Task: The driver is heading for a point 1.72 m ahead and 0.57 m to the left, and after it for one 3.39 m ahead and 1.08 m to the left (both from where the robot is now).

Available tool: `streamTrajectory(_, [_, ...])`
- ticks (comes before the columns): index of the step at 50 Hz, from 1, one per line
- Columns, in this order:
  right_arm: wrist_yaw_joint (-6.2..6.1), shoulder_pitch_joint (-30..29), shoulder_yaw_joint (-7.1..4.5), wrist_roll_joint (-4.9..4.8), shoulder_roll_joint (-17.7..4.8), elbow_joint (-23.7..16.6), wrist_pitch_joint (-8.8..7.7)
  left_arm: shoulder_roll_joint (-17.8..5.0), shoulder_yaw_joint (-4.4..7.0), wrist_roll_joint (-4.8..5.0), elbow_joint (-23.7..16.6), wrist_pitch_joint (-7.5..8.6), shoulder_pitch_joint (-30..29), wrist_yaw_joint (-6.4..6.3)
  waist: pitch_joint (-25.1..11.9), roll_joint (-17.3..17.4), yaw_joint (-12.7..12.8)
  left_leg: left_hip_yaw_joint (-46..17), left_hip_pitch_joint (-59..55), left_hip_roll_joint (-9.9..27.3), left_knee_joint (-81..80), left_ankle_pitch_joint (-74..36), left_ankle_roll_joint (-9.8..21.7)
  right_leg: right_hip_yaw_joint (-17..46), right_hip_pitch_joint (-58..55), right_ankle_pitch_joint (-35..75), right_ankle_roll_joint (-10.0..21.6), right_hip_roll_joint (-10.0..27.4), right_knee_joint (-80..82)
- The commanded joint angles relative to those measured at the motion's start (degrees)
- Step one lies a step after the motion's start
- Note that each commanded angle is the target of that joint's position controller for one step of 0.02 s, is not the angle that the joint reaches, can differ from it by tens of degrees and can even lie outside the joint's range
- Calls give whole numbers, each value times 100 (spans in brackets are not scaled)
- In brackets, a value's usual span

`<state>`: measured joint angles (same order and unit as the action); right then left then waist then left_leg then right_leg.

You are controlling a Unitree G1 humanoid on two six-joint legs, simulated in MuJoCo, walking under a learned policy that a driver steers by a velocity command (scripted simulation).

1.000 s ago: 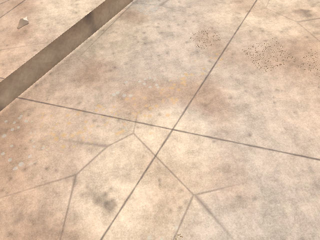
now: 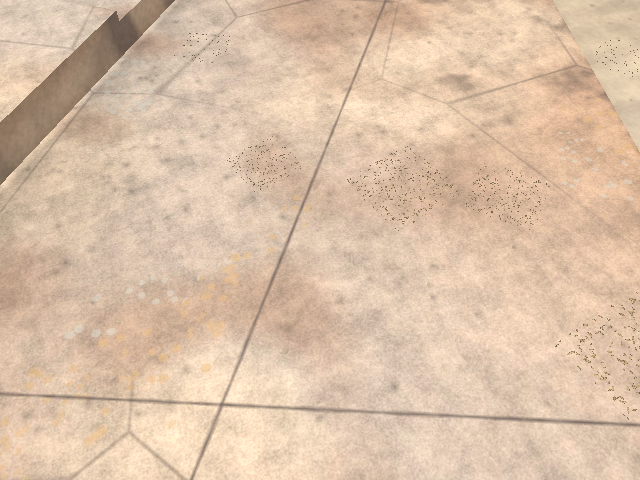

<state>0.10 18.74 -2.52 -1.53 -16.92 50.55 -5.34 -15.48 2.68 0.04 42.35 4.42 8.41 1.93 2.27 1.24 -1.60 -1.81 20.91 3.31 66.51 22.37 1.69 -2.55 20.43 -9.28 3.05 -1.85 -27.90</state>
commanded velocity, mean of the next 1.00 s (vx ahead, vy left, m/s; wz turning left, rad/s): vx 0.50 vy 0.00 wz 0.04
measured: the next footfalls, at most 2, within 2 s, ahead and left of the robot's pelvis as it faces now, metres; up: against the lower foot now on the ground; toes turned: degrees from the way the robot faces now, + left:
left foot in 0.40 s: +0.41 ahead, +0.15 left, +0.00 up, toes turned +3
right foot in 0.94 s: +0.71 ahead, -0.09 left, +0.00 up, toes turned +1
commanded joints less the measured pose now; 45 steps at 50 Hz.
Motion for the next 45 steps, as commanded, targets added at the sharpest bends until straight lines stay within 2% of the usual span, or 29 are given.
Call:
streamTrajectory(1, [-1, -15, -154, 38, -519, -457, -46, -634, 184, -64, -144, 87, 343, -5, -465, -623, 134, -252, 1437, 559, 21, -586, 18, 1935, -1425, 375, 1087, 1505, 1715])
streamTrajectory(3, [-14, -70, -123, 73, -372, -504, 70, -666, 200, 11, -45, 168, 350, -9, -294, -570, 23, -189, 1451, 618, -333, -744, -90, 1596, -1089, 581, 1172, 1473, 1986])
streamTrajectory(6, [-24, -668, -101, 153, -351, -739, 105, -803, 241, 8, 106, 185, 526, -77, -12, -386, 108, -159, 1851, 646, -1228, -1618, -255, 1222, -1026, 769, 1178, 1407, 2200])
streamTrajectory(10, [78, -1500, -20, 120, -227, -970, 8, -941, 263, 57, 267, 127, 851, -149, 161, -335, 405, 118, 1497, 362, -2768, -2829, -254, 662, -1028, 860, 929, 1167, 2226])
streamTrajectory(12, [136, -1853, -1, 78, -233, -1104, -20, -1027, 281, 98, 402, 91, 1142, -157, 212, -327, 555, 149, 1445, 259, -3147, -2962, -220, 674, -1313, 766, 908, 1287, 2140])
streamTrajectory(14, [200, -2094, -7, 56, -297, -1245, -36, -1053, 293, 122, 518, 25, 1324, -168, 261, -344, 598, 96, 1607, 204, -3435, -2749, -110, 728, -1811, 880, 857, 1481, 1938])
streamTrajectory(17, [270, -2010, -57, 63, -456, -1324, -55, -1124, 326, 133, 611, -81, 1365, -205, 120, -480, 431, 145, 1383, 61, -3700, -2070, 110, 786, -2420, 1624, 692, 1691, 1469])
streamTrajectory(18, [265, -1724, -108, 67, -563, -1273, -59, -1175, 336, 125, 608, -111, 1291, -217, -77, -575, 247, 286, 917, -96, -3755, -1856, 207, 725, -2502, 2473, 616, 1641, 1092])
streamTrajectory(19, [233, -1039, -219, 79, -742, -1087, -57, -1149, 317, 108, 600, -152, 1203, -228, -511, -551, -137, 481, -36, -299, -3875, -1860, 358, 519, -2408, 3357, 484, 1408, 240])
streamTrajectory(20, [174, -67, -351, 109, -1052, -849, -41, -943, 223, 37, 529, -164, 1239, -253, -1263, -383, -525, 175, -1614, 28, -3619, -2061, 592, 289, -1680, 2956, 289, 1115, -1081])
streamTrajectory(21, [143, 558, -488, 232, -1639, -768, -10, -343, 36, 17, 372, -63, 1915, -213, -2210, 811, -372, -2313, -4001, 1529, -3715, -1240, 1459, 34, 655, 820, -142, 296, -3416])
streamTrajectory(22, [161, 745, -397, 132, -1293, -710, 18, -381, 17, 46, 468, 64, 1831, -185, -2635, 1349, -468, -4087, -4434, 1927, -4734, -487, 1707, 769, 1650, -2310, -205, -156, -4405])
streamTrajectory(23, [162, 413, -285, 94, -1013, -747, 15, -896, 159, 208, 328, 145, 1347, -143, -1783, 906, -484, -3487, -3859, 1787, -4893, -2, 1426, 999, 2268, -2159, -121, 201, -4839])
streamTrajectory(24, [149, 14, -240, 109, -873, -830, 23, -914, 151, 255, 195, 179, 905, -142, -1126, 529, -353, -2709, -3007, 1589, -4989, -255, 1257, 778, 2336, -1665, -57, 513, -4674])
streamTrajectory(25, [162, -331, -195, 161, -719, -854, 16, -860, 152, 167, 152, 169, 680, -164, -641, 203, -172, -2130, -2150, 1362, -5178, -754, 1189, 662, 2157, -1227, -66, 738, -4275])
streamTrajectory(26, [174, -547, -148, 220, -551, -889, -24, -821, 188, 105, 182, 104, 746, -185, -486, 313, 46, -1728, -1600, 1161, -5349, -1168, 1112, 711, 1784, -912, -69, 935, -3933])
streamTrajectory(28, [193, -665, -154, 212, -518, -866, -89, -611, 161, 83, 295, -37, 999, -197, -442, 414, 242, -1304, -1090, 987, -5662, -1602, 1169, 680, 1331, -638, -156, 1014, -3673])
streamTrajectory(30, [166, -585, -191, 189, -636, -770, -134, -526, 148, 48, 247, -103, 853, -218, -297, 311, 287, -962, -963, 953, -5858, -2025, 1243, 645, 1495, -282, -270, 1048, -3302])
streamTrajectory(33, [79, -346, -219, 166, -723, -622, -95, -465, 129, -1, 76, -73, 275, -212, -129, 163, 149, -556, -1189, 847, -5954, -2434, 1170, 610, 1864, 638, -398, 1060, -2315])
streamTrajectory(37, [13, -6, -239, 103, -838, -454, -27, -293, 46, 35, -112, 20, -502, -119, 47, 165, -154, -129, -1344, 680, -5982, -2339, 981, 351, 1597, 1590, -389, 823, -949])
streamTrajectory(41, [-5, 424, -270, 54, -899, -219, 97, -341, 27, 78, -373, 86, -1145, 4, 235, 159, -364, -285, -2021, 976, -5675, -2417, 989, 340, 1745, 1327, -276, 669, -336])
streamTrajectory(43, [-39, 441, -297, 25, -943, -163, 170, -449, 58, 77, -451, 138, -1164, 62, 216, 229, -234, -494, -2326, 1135, -5370, -2714, 921, 413, 1643, 908, -161, 596, -87])
streamTrajectory(45, [-70, 285, -334, 13, -1050, -183, 223, -652, 145, 68, -346, 186, -699, 65, -53, 376, 90, -590, -2381, 1119, -4852, -3584, 813, 284, 842, 521, -31, 395, 72])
